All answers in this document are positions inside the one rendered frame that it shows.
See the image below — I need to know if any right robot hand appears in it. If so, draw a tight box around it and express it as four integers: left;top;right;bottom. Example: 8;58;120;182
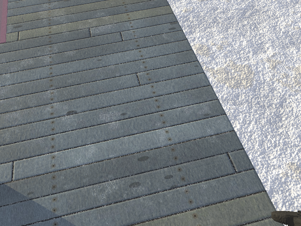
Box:
271;210;301;226

